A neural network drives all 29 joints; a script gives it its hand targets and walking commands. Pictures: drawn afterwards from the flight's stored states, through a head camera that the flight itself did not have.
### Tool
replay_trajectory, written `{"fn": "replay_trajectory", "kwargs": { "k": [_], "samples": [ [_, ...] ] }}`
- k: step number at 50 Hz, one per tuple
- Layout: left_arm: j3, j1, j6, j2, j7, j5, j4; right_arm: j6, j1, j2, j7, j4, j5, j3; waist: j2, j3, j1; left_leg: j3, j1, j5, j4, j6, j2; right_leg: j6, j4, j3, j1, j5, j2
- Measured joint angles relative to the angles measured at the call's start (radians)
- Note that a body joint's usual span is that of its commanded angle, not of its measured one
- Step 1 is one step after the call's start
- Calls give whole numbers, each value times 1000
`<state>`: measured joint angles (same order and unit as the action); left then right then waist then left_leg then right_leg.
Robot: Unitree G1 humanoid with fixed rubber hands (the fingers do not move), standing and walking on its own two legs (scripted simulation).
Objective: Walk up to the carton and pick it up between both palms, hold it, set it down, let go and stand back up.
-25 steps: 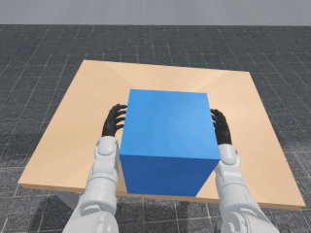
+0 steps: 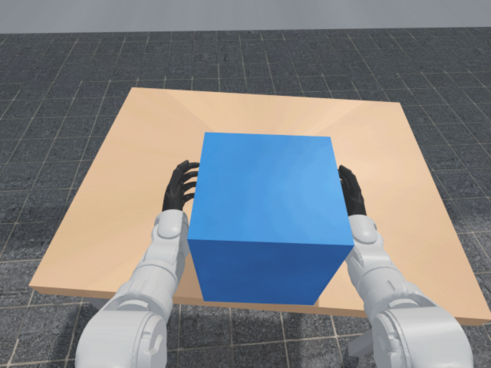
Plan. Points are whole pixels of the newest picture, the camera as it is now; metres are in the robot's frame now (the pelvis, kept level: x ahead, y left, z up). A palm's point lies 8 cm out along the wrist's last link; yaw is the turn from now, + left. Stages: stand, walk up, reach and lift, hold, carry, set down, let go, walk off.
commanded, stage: set down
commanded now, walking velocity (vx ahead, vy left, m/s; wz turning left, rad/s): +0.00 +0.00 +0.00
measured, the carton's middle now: (262, 224) +0.38 +0.02 +0.01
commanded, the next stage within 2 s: none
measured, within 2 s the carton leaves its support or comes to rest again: neither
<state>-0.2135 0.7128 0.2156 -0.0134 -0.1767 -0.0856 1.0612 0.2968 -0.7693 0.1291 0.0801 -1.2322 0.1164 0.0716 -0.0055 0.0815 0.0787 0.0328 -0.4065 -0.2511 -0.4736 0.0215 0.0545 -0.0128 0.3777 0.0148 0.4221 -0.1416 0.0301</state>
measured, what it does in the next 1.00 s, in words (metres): stands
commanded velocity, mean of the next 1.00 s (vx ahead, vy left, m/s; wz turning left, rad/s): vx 0.00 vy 0.00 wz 0.00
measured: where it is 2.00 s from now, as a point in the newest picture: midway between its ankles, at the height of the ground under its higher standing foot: outside the picture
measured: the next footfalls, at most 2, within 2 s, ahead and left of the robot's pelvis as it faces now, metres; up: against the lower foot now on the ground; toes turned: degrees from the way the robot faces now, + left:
none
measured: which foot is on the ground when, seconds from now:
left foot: down 0.00-1.00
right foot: down 0.00-1.00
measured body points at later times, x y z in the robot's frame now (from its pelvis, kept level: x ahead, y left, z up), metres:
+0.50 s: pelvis -0.02 -0.02 -0.01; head +0.02 -0.02 +0.44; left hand +0.40 +0.20 +0.09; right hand +0.44 -0.18 +0.09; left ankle -0.02 +0.12 -0.74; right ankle +0.02 -0.11 -0.74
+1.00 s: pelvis -0.01 -0.02 +0.01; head -0.01 -0.01 +0.46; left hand +0.40 +0.22 +0.18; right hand +0.45 -0.18 +0.18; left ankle -0.02 +0.12 -0.74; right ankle +0.02 -0.11 -0.74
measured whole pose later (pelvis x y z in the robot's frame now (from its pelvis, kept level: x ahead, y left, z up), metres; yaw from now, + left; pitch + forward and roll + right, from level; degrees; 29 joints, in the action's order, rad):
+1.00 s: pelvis -0.01 -0.02 +0.01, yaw +2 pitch +4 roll -1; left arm -0.09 0.86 -0.43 -0.29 -0.10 0.18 0.67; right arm -0.23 -0.97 0.36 0.08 -0.97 0.43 -0.07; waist -0.01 0.07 0.06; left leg 0.01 -0.25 -0.18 -0.36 0.04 0.06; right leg -0.03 0.31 0.04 0.27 -0.11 0.04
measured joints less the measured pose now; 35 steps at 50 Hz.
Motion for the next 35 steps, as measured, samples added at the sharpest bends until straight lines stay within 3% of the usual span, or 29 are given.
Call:
{"fn": "replay_trajectory", "kwargs": {
  "k": [10, 18, 25, 35],
  "samples": [
    [106, 55, 114, -90, 37, 193, 213, 53, -116, 112, -20, -192, 208, -174, 30, 96, 10, -27, -131, -33, -100, 7, 2, -3, 94, 25, 120, -39, 0],
    [221, 74, 65, -179, 64, 343, 148, -40, -107, 203, -78, -80, 326, -259, 26, 129, -2, -36, -176, -10, -93, 12, 4, -12, 95, 34, 166, -22, 2],
    [195, 136, -65, -191, 93, 318, 72, -155, -113, 206, -74, 38, 324, -249, 3, 109, -1, -21, -114, 35, -17, 14, -2, -17, 66, 20, 130, 2, -3],
    [147, 174, -272, -213, 87, 271, -42, -310, -180, 183, -24, 99, 297, -207, -15, 52, 4, -11, 30, 66, 68, 21, 0, -25, 14, 12, 4, 18, 1]
  ]
}}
